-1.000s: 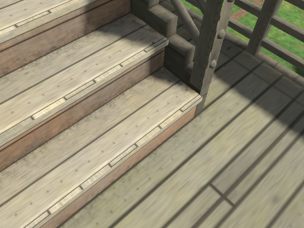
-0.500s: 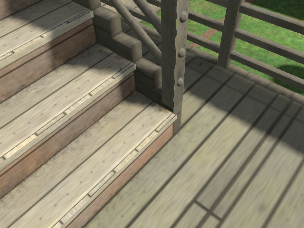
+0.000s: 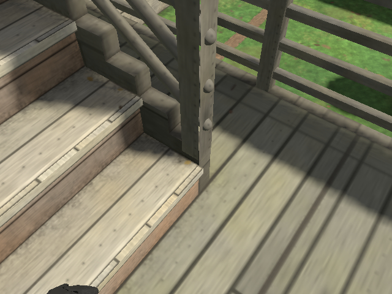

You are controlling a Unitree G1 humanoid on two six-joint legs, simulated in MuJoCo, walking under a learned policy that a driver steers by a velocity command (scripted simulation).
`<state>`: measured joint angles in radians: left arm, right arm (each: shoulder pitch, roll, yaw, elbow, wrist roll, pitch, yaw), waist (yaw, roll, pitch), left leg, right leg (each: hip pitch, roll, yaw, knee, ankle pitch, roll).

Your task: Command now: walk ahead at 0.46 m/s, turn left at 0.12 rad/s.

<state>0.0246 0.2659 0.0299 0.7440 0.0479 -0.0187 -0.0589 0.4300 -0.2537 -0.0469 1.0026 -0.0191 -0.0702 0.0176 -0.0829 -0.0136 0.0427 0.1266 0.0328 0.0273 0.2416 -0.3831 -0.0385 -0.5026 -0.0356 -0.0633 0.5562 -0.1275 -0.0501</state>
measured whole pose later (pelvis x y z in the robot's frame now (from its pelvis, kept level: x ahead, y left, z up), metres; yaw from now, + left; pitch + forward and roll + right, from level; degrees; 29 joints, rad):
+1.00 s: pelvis +0.32 +0.00 +0.01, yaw +32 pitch +0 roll +1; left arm 0.07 0.26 0.02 0.77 -0.02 0.01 0.05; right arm 0.20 -0.29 -0.07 0.83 -0.01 0.06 -0.03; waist -0.05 0.02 0.08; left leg -0.24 -0.19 -0.13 0.45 -0.18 0.11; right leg -0.33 0.04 0.04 0.72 -0.42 0.04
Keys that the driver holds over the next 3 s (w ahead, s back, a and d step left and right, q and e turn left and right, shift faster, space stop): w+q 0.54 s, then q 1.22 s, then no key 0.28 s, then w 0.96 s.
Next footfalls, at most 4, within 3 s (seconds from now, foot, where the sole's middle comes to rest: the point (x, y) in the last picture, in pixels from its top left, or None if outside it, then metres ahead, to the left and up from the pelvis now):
0.02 right None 0.17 -0.11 -0.77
0.54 left None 0.35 0.08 -0.77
1.06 right None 0.41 -0.06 -0.77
1.58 left None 0.20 0.05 -0.77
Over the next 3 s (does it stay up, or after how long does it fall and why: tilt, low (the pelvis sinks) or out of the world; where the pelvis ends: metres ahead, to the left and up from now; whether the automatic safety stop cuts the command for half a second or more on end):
stays up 0.38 0.08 0.01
